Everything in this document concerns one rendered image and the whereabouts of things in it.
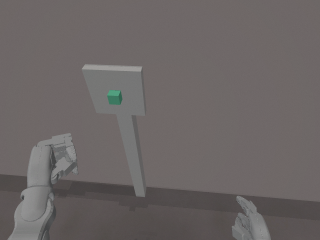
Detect right robot hand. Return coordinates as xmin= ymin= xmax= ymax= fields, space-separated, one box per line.
xmin=232 ymin=196 xmax=271 ymax=240

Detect button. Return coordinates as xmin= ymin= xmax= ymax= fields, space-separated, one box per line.
xmin=107 ymin=90 xmax=123 ymax=105

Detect left robot hand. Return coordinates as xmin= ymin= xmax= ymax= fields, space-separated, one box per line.
xmin=27 ymin=133 xmax=78 ymax=188

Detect panel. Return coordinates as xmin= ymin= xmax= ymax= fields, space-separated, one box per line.
xmin=81 ymin=64 xmax=147 ymax=197

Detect left robot forearm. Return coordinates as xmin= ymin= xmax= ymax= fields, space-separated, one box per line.
xmin=7 ymin=185 xmax=56 ymax=240

